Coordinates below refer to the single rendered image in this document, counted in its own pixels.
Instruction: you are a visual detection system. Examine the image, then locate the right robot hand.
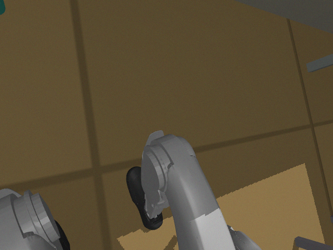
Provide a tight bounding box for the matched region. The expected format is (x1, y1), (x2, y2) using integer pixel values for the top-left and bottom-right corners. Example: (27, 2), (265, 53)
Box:
(227, 225), (262, 250)

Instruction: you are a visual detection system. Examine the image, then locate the left robot foot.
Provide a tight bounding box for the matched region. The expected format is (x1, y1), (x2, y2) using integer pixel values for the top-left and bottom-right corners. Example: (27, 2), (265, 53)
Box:
(55, 220), (70, 250)

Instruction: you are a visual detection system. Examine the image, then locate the right robot foot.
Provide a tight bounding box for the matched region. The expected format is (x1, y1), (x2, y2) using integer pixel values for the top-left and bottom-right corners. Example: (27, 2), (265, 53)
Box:
(126, 166), (163, 230)

